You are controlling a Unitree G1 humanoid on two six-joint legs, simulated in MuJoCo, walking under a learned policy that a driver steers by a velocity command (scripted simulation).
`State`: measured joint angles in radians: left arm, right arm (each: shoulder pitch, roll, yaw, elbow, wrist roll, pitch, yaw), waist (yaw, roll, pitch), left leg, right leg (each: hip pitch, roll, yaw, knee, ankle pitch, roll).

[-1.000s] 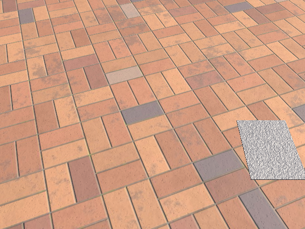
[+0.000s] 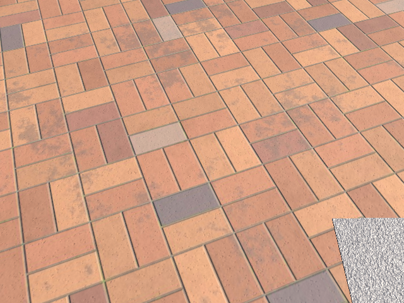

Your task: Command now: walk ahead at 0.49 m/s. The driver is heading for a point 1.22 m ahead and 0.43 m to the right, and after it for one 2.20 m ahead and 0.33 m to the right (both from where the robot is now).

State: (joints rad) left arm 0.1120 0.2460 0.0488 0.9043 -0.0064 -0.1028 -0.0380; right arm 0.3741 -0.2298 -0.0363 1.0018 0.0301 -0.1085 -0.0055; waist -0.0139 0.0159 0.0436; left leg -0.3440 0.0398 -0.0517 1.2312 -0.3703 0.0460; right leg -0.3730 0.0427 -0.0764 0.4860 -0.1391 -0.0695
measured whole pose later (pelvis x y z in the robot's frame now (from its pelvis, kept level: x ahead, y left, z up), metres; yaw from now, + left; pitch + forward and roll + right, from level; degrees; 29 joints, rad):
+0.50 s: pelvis +0.30 +0.06 +0.00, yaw -5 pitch +2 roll -1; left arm 0.37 0.26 0.05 0.99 -0.04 -0.08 0.01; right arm 0.09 -0.23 -0.05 0.83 0.00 -0.12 0.02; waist 0.03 -0.02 0.03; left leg -0.42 0.02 0.07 0.54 -0.15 0.03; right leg -0.31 0.00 0.06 1.11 -0.45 -0.04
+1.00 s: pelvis +0.55 -0.03 -0.02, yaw -23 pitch +1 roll +1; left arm 0.09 0.27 0.09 0.75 -0.02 -0.04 -0.05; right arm 0.28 -0.27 -0.08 0.92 0.01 -0.07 -0.02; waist -0.02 -0.01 0.07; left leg -0.14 0.10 0.12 0.99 -0.51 -0.04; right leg -0.51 0.03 -0.07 0.68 -0.20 -0.12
